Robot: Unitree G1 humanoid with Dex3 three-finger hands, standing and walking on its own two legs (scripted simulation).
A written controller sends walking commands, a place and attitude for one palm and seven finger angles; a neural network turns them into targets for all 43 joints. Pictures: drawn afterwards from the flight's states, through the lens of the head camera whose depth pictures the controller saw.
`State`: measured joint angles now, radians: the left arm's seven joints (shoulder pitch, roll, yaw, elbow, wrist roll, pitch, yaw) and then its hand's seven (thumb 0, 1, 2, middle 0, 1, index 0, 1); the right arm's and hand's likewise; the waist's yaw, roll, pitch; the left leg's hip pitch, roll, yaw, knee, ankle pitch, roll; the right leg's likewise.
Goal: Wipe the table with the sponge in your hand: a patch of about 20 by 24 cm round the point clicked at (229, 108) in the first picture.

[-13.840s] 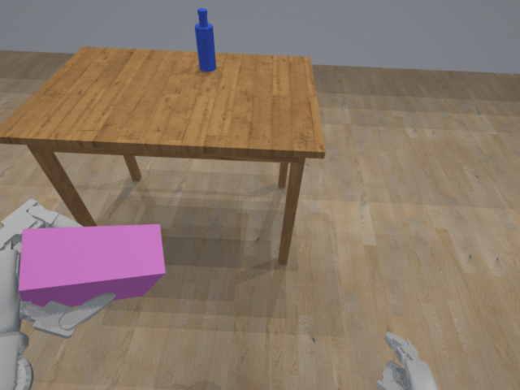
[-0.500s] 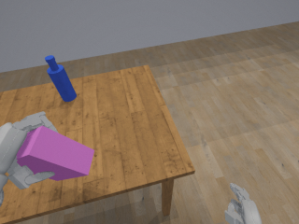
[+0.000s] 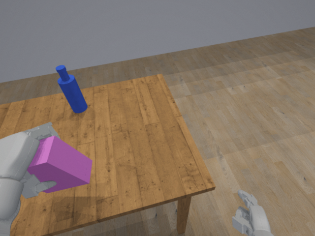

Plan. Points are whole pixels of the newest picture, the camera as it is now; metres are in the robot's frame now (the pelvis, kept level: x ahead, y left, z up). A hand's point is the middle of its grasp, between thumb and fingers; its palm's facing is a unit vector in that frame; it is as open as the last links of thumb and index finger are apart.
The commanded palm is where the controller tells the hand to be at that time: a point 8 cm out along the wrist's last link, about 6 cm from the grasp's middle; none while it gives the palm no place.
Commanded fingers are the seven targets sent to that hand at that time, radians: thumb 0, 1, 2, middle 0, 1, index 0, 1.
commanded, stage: turn the palm down, sponge in hand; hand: left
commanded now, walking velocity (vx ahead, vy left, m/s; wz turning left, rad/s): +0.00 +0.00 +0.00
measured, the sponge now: (57, 170) +0.22 +0.27 +0.09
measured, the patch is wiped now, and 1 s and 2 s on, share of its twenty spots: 0.00 0.00 0.00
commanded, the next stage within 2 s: move the sponge above the wiping area in 0.96 s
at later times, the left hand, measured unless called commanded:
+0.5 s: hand (39, 163) +0.22 +0.29 +0.12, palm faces +0.05 -0.08 -1.00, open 10.1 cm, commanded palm +0.18 +0.28 +0.18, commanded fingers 0.00 0.10 1.30 -1.20 -1.60 -1.20 -1.60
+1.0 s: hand (48, 162) +0.22 +0.28 +0.12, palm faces +0.02 -0.06 -1.00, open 10.1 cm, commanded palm +0.19 +0.27 +0.18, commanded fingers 0.00 0.10 1.30 -1.20 -1.60 -1.20 -1.60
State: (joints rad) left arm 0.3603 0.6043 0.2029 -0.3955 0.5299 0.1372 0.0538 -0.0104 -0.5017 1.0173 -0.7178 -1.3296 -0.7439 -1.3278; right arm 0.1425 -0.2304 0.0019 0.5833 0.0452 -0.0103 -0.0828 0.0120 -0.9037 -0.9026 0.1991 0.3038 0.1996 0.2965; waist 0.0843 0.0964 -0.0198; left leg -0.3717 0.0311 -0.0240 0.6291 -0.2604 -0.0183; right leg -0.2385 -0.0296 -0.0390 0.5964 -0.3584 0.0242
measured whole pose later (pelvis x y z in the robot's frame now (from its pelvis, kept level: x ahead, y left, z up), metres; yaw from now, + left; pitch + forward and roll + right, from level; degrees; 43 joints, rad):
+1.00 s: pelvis +0.00 -0.01 +0.01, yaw +0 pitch -3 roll +0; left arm 0.20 0.54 0.01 -0.24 0.87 0.27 -0.03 -0.01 -0.50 1.02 -0.72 -1.33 -0.74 -1.32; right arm 0.01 -0.26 0.01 0.67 0.04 0.01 -0.06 0.01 -0.90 -0.90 0.20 0.30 0.20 0.30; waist 0.12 0.12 0.02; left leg -0.22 0.04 -0.02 0.45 -0.17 -0.03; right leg -0.10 -0.02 -0.03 0.44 -0.28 0.01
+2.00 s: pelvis +0.00 -0.01 +0.01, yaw +0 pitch -3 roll -1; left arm 0.14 0.49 -0.04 -0.09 0.93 0.26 0.02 -0.01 -0.50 1.02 -0.72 -1.32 -0.74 -1.32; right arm 0.03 -0.25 0.01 0.69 0.05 0.01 -0.06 0.01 -0.90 -0.90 0.20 0.30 0.20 0.30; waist 0.11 0.10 0.01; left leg -0.24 0.03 -0.02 0.45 -0.17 -0.02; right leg -0.11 -0.02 -0.03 0.43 -0.28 0.01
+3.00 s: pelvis +0.00 -0.01 +0.01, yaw +0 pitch -1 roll +0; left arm 0.07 0.43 -0.09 0.05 0.97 0.27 0.10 -0.01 -0.50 1.02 -0.72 -1.32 -0.74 -1.32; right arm 0.04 -0.25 -0.01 0.71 0.06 0.01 -0.06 0.01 -0.90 -0.90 0.20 0.30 0.20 0.30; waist 0.10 0.10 -0.01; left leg -0.27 0.04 -0.02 0.48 -0.19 -0.03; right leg -0.15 -0.02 -0.04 0.47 -0.29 0.01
